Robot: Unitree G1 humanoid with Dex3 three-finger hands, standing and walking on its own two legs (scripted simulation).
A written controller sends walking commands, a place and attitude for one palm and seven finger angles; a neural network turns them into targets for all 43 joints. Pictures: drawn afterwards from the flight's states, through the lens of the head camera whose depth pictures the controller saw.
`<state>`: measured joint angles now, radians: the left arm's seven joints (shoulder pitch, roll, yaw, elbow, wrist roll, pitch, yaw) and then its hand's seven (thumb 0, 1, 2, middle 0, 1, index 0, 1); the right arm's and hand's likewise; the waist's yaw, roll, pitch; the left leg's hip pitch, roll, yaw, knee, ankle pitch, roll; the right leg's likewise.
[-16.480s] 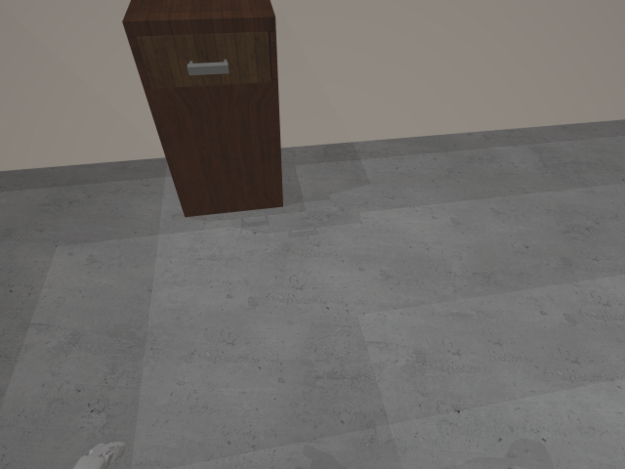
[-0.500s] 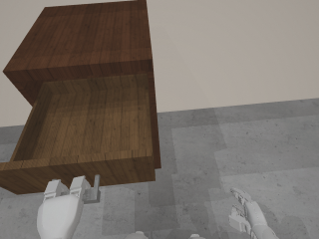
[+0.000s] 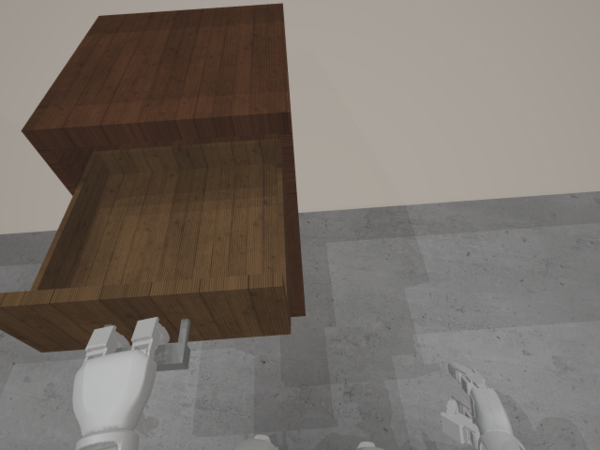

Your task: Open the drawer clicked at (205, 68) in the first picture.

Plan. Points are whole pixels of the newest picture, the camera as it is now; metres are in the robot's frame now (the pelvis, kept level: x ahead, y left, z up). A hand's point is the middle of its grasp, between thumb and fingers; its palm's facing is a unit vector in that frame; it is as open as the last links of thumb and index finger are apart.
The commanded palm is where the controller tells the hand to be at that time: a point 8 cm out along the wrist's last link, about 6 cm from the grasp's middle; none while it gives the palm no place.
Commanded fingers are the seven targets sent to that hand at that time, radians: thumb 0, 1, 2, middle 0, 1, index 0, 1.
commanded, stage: open the thumb to release the handle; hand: left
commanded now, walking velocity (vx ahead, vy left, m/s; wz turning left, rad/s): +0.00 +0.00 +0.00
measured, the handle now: (143, 343) +0.25 +0.25 -0.01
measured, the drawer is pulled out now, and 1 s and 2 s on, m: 0.30 0.30 0.30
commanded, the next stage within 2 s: lift the hand off the handle in 0.04 s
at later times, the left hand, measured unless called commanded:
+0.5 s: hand (139, 384) +0.21 +0.24 -0.03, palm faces +0.02 -0.05 -1.00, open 13.8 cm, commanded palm +0.18 +0.25 +0.02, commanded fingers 0.00 -0.50 0.30 -0.30 -1.20 -0.30 -1.20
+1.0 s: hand (122, 374) +0.21 +0.25 +0.01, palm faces +0.03 -0.06 -1.00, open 13.5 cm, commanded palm +0.19 +0.25 +0.06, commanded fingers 0.00 -0.50 0.30 -0.30 -1.20 -0.30 -1.20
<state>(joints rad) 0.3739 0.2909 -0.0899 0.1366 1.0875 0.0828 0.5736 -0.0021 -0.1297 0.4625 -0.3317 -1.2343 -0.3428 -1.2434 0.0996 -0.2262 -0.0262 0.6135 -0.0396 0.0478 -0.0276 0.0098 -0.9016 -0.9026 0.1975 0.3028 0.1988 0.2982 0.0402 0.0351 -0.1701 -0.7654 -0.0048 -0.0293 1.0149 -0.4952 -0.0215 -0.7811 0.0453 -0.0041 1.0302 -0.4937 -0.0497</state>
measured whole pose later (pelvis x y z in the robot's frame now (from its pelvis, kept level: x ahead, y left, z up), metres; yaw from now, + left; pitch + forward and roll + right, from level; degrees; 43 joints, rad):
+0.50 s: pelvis -0.01 +0.00 +0.00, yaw +0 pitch +14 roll +0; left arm 0.30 0.29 -0.10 0.19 1.10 0.07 0.59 0.00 -0.49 0.30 -0.34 -1.22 -0.32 -1.21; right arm 0.09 -0.21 -0.03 0.64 -0.03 0.05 -0.05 0.01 -0.90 -0.90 0.20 0.30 0.20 0.30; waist 0.05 0.04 -0.16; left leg -0.80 -0.01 -0.04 1.04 -0.49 -0.02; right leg -0.81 0.04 -0.01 1.04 -0.49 -0.05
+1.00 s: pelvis +0.00 +0.01 +0.02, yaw +0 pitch +11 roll +0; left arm 0.34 0.31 -0.11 0.09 1.05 0.12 0.53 0.00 -0.49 0.30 -0.34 -1.20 -0.39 -1.24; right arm 0.10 -0.22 -0.02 0.62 -0.02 0.06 -0.05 0.01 -0.90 -0.90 0.20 0.30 0.20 0.30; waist 0.05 0.05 -0.14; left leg -0.65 -0.01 -0.03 0.92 -0.45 -0.01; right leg -0.66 0.04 0.00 0.92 -0.45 -0.04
